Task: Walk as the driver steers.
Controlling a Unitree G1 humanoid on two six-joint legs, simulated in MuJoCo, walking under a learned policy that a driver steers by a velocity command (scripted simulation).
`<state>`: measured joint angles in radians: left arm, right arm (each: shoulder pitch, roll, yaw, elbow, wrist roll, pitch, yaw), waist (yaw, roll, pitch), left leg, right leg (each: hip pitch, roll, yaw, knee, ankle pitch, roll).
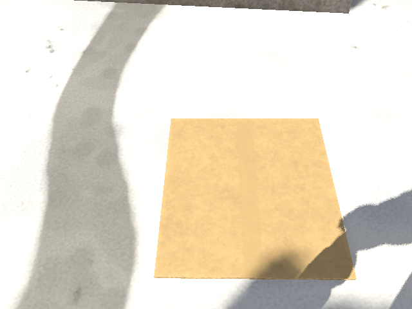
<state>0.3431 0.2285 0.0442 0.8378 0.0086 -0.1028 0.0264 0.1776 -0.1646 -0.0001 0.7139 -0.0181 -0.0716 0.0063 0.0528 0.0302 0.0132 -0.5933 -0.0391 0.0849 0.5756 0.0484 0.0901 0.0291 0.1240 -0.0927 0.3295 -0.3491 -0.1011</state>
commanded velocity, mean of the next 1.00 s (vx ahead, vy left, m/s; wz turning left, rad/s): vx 0.04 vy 0.00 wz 0.47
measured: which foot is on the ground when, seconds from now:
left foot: up 0.00-0.02, down 0.04-0.74, up 0.76-1.00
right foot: down 0.00-0.04, up 0.06-0.72, down 0.74-1.00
